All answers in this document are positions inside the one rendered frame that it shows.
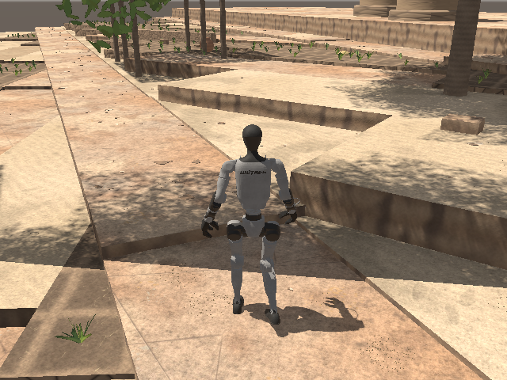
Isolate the robot left foot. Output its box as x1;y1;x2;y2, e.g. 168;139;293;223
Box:
232;295;244;314

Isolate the robot left hand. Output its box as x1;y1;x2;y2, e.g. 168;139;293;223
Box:
201;219;219;238

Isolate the robot right foot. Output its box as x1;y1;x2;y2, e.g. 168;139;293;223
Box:
265;309;280;325

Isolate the robot foot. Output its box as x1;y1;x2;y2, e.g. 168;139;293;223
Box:
232;295;244;314
265;309;280;325

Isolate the left robot forearm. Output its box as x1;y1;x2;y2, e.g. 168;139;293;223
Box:
204;191;221;223

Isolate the robot left upper arm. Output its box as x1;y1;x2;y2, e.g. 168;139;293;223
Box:
214;159;237;204

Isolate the right robot forearm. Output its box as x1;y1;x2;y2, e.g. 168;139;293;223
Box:
283;188;296;214

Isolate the robot right hand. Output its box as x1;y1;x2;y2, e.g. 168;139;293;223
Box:
279;211;297;224

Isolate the robot right upper arm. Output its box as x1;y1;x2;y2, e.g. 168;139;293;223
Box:
269;158;291;201

